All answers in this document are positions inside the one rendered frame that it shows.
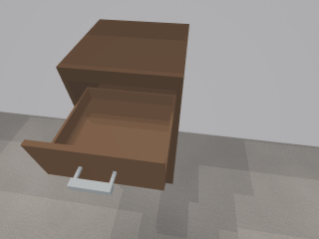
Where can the cabinet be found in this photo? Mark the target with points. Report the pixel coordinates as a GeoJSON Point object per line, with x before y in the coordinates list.
{"type": "Point", "coordinates": [135, 56]}

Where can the drawer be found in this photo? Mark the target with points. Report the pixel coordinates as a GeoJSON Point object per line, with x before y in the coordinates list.
{"type": "Point", "coordinates": [112, 130]}

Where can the handle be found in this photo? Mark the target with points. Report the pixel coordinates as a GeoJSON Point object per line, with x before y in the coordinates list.
{"type": "Point", "coordinates": [91, 186]}

